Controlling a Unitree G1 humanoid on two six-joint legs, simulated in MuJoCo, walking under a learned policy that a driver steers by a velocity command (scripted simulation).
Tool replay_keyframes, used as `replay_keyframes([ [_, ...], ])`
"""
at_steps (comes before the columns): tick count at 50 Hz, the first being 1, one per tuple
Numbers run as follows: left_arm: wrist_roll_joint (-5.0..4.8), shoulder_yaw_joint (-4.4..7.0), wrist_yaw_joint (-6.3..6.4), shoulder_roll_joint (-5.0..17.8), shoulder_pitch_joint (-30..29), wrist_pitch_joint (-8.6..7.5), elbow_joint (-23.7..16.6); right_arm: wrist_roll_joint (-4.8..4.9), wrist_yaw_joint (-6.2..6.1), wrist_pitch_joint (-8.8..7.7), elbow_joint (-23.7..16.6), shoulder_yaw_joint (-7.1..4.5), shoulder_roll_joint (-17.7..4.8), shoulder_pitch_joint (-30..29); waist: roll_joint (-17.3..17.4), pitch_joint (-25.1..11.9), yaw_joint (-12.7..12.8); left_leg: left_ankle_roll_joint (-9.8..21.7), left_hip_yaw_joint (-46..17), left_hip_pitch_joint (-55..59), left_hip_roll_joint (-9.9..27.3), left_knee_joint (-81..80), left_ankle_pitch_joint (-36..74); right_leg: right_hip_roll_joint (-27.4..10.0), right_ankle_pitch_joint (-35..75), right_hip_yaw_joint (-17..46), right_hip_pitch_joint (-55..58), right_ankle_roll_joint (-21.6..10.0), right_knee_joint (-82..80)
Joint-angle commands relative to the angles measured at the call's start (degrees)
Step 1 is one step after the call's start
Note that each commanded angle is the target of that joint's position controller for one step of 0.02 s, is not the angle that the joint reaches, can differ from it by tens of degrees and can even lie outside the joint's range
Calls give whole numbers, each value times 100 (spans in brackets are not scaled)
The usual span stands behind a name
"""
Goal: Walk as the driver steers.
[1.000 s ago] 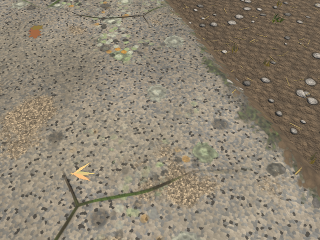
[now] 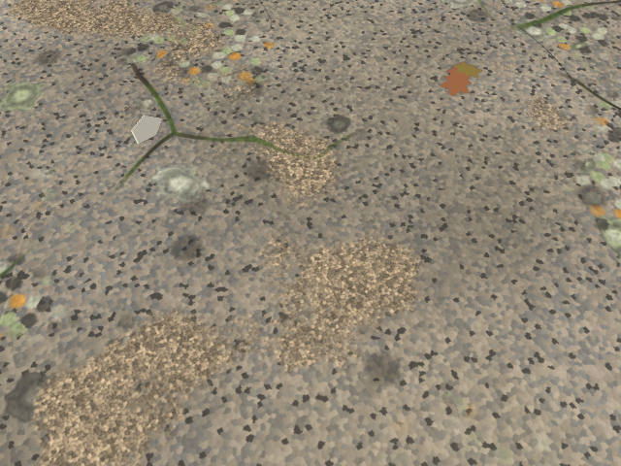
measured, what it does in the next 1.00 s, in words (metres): walks ahead, turning right: left foot, then right foot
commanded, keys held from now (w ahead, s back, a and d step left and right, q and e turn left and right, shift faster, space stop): shift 0.22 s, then e+shift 0.48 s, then w+e+shift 0.08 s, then w+shift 0.22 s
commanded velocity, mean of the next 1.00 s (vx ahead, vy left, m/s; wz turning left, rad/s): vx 0.19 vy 0.00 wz -0.42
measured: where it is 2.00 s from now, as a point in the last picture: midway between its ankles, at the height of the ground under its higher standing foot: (510, 307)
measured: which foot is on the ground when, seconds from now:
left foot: up 0.00-0.22, down 0.24-0.60, up 0.62-1.00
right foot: down 0.00-0.28, up 0.30-0.58, down 0.60-1.00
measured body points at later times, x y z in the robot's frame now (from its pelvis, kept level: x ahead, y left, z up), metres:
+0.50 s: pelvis +0.09 +0.01 +0.00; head +0.12 +0.00 +0.45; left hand +0.24 +0.28 -0.11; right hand +0.20 -0.28 -0.11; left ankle +0.14 +0.16 -0.73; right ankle +0.08 -0.09 -0.69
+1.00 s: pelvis +0.16 -0.05 +0.02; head +0.15 -0.07 +0.47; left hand +0.38 +0.15 -0.07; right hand +0.17 -0.37 -0.08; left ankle +0.30 +0.05 -0.69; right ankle +0.08 -0.10 -0.73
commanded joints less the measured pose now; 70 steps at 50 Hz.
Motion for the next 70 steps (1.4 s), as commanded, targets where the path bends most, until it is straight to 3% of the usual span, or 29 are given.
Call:
replay_keyframes([
  [1,47,-52,-37,207,-82,-122,-36,-16,-51,74,-208,-9,20,907,-316,-930,-472,-26,45,220,551,-1062,312,-1590,3949,1173,455,-1129,-833],
  [4,34,42,35,659,-180,-24,74,-89,-95,129,-397,96,80,437,-521,-1218,-453,-134,303,680,626,-2547,1005,-1499,4249,735,314,-1076,-804],
  [6,-26,85,65,835,-76,83,133,-55,-87,182,-425,81,-131,167,-545,-1373,-326,-164,385,891,598,-3051,1633,-1504,3430,688,400,-992,-837],
  [10,-88,44,90,800,-19,281,224,-84,-92,261,-550,11,-378,-378,-544,-1037,-196,-10,488,1134,564,-4051,1845,-1505,622,920,262,-772,-793],
  [12,-138,-74,100,493,197,345,315,-170,-114,236,-541,-20,-416,-445,-435,-804,-201,190,437,1575,579,-5020,2169,-1189,-506,1052,36,-369,-519],
  [14,-106,-68,86,467,814,347,304,-153,-221,264,-624,-212,-1143,-472,561,-869,189,712,-241,2201,1457,-4915,3000,-415,-1827,656,-714,78,261],
  [16,-222,-2,182,612,189,448,-19,-112,-222,285,-554,-272,-1010,-265,1164,-820,-165,1101,-759,1777,1847,-5508,2022,-172,-1971,181,-950,292,1541],
  [18,-239,160,223,815,75,637,-175,-188,-282,189,-637,-267,-905,-237,1188,-948,-309,1568,-1122,1819,2536,-5618,3434,-328,-3061,395,-1477,491,3543],
  [20,-261,217,244,651,397,836,-230,-83,-326,95,-719,-231,-751,-755,699,-1009,58,1408,-537,1615,2443,-5556,3650,-748,-2826,731,-1481,630,4071],
  [23,-229,165,193,360,223,983,-447,-68,-331,136,-699,-289,-848,-1150,700,-1037,64,1074,491,1180,2034,-5538,3393,-816,-2110,329,-868,731,3248],
  [27,-249,262,-27,537,222,1032,-700,-40,-316,212,-593,-366,-1020,-989,782,-1289,-39,903,962,1328,2160,-5091,3056,-614,-1422,-133,-108,495,1921],
  [29,-205,393,-14,642,644,1043,-604,29,-278,255,-478,-340,-859,-804,368,-1282,93,435,1358,874,1920,-4262,1958,-308,-730,-197,728,181,1018],
  [30,-157,541,77,1086,802,1021,-648,-64,-227,299,-424,-294,-626,-552,-787,-944,55,-55,1869,-138,1377,-2929,723,-867,669,954,1228,-210,270],
  [31,-2,695,119,1984,911,939,-877,-247,-228,279,-926,-176,-335,-1098,-2415,-748,49,-496,1574,-2039,328,-1246,-1429,-2351,2132,3771,1682,-1360,-308],
  [32,172,650,70,1842,1147,776,-912,-212,-234,212,-1054,-214,-536,-1572,-1600,-1369,390,-334,431,-2191,251,-315,-1425,-2571,1640,4100,1779,-1761,-511],
  [33,114,625,76,1717,865,652,-1001,-88,-237,172,-1047,-252,-655,-1506,-1159,-1260,200,-150,204,-2273,308,-205,-868,-2284,1157,3658,1781,-1478,-456],
  [35,-221,527,207,1291,134,680,-1213,-150,-326,152,-834,-338,-844,-1242,-637,-1104,-130,-93,88,-2175,490,-643,131,-1788,740,2923,1530,-822,-285],
  [38,-321,445,335,1068,412,722,-1297,-94,-102,-12,-836,-351,-747,-1101,-786,-1321,-99,-74,178,-1722,363,-1557,1093,-1437,-2994,3130,1354,-748,-961],
  [46,-220,375,352,1016,1038,463,-1174,-29,161,-436,-955,-225,-494,-1516,-1044,-677,260,-218,482,-1106,296,-3801,2054,-1427,-2361,2834,1184,-776,-1152],
  [47,73,435,122,1197,1303,537,-1093,-501,320,-111,-833,-118,-371,-1313,-1209,-617,357,-279,855,-985,228,-3711,1856,-1128,-2668,2738,1045,-649,-1266],
  [50,17,407,-55,1082,1206,555,-1190,-324,396,57,-1076,-119,-507,-1554,-1047,-317,382,-254,920,-728,297,-4004,1713,-1180,-2662,2852,744,-694,-1229],
  [54,-39,399,-13,1142,942,481,-1275,-230,340,-66,-1173,-103,-600,-1226,-790,-309,100,115,960,380,356,-4644,1342,-1355,-2561,3043,462,-737,-1071],
  [56,-28,301,26,873,817,422,-1285,-298,216,-176,-889,-165,-760,-128,-339,-622,-434,346,765,2074,430,-4999,1150,-985,-1883,2673,-184,-558,-144],
  [57,-17,185,35,517,598,345,-1398,-397,115,-240,-684,-269,-1193,1035,568,-1154,-1009,556,-442,3340,1377,-5449,-133,-452,-1487,1880,-918,-353,1711],
  [58,-161,107,50,280,647,265,-1639,-479,118,-217,-589,-459,-1922,1450,1787,-1275,-940,1137,-3029,4268,2461,-6238,-1870,313,-2389,1070,-2692,-128,3292],
  [59,-34,142,117,627,423,326,-1550,-429,166,-207,-597,-399,-1471,1211,754,-852,-853,1267,-3454,3893,2589,-6238,-2241,33,-2151,1281,-3399,-177,4246],
  [61,102,147,-15,673,289,327,-1444,-343,233,-248,-688,-214,-906,826,107,-664,-564,1015,-2132,3228,1982,-6140,-1451,-327,-1386,1354,-3226,-105,4456],
  [64,215,111,-187,614,222,432,-1409,-247,207,-349,-519,-115,-735,870,460,-320,-340,924,-1221,2461,1468,-6684,-616,-599,-900,1039,-2900,147,4169],
  [70,142,-64,-266,399,-1038,459,-1803,-112,262,-450,-182,-59,-648,1320,341,221,-465,1026,101,1995,1039,-7286,2110,-783,225,191,-2509,303,2454],
])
